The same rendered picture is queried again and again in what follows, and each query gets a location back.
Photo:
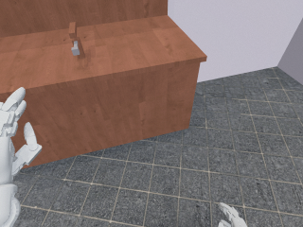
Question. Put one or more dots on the tap lever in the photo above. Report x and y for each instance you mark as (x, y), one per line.
(75, 49)

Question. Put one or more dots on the right robot hand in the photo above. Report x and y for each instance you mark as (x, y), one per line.
(232, 215)

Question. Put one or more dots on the counter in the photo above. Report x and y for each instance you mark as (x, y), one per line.
(135, 77)

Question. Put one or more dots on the robot left forearm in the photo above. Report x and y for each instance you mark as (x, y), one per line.
(10, 207)

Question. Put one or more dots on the left robot hand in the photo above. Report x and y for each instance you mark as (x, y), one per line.
(10, 113)

